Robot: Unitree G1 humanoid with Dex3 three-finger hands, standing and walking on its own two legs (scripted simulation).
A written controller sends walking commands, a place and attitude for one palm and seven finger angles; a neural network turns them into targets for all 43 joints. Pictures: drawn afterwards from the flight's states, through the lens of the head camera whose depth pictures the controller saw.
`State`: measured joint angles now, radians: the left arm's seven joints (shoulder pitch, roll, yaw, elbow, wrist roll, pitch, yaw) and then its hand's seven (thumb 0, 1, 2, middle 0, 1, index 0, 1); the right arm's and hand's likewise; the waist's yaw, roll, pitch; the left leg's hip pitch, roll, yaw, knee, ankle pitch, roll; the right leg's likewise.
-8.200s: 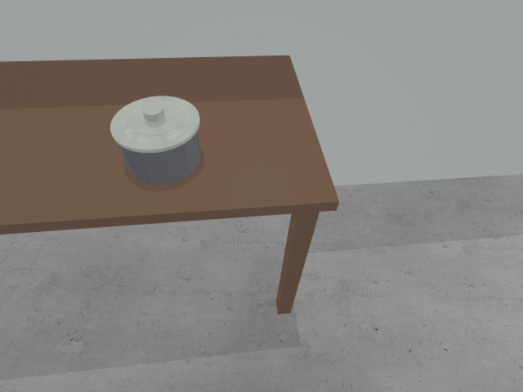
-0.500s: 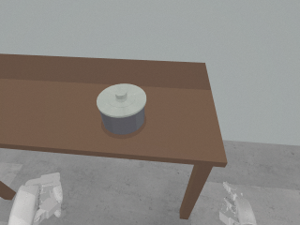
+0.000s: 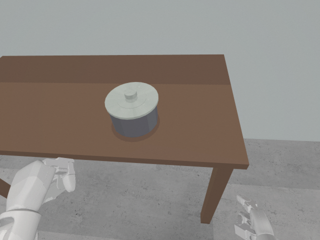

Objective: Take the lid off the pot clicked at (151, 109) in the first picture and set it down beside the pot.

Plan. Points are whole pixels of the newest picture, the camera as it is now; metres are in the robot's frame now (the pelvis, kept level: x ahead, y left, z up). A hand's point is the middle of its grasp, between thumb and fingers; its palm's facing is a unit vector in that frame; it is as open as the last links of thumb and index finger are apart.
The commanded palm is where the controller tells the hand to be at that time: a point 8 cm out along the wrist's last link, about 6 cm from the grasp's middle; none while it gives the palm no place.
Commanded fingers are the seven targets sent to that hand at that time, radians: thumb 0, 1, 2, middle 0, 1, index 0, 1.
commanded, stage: reach forward and open the fingers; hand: left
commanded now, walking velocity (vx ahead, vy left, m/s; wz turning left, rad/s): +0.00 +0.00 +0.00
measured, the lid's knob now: (130, 93) +0.51 +0.17 +0.08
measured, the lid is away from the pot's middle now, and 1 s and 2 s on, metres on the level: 0.00 0.00 0.00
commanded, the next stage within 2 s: move the open hand above the knob in 0.94 s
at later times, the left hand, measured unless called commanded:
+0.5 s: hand (52, 172) +0.21 +0.26 +0.12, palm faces -0.18 -0.07 -0.98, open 6.0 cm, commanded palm +0.19 +0.25 +0.18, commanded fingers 0.00 -0.14 1.36 -0.90 -0.29 -0.90 -0.29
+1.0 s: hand (54, 137) +0.27 +0.27 +0.16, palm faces -0.09 +0.00 -1.00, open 10.1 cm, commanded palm +0.24 +0.26 +0.21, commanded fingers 0.00 -0.32 1.46 -0.83 -0.08 -0.83 -0.08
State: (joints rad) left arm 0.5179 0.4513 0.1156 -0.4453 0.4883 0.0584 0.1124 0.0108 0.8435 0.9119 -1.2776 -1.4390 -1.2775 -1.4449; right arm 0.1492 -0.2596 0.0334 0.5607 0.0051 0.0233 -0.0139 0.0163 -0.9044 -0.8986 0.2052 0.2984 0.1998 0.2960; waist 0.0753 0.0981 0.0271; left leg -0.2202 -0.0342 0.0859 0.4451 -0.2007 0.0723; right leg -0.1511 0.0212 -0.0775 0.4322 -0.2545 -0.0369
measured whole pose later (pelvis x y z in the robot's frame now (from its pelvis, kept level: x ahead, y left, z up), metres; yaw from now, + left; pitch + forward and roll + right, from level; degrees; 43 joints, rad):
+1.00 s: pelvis -0.03 +0.01 +0.00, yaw +2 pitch -3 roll -1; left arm -0.18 0.69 -0.01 -0.04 0.75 0.04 -0.30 0.00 -0.30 1.44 -0.85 -0.09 -0.85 -0.10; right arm 0.10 -0.29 0.03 0.61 0.06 0.09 0.00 0.02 -0.91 -0.90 0.20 0.30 0.20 0.30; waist 0.05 0.14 0.04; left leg -0.21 -0.06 0.05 0.39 -0.13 0.09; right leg -0.14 0.00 -0.11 0.40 -0.21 -0.03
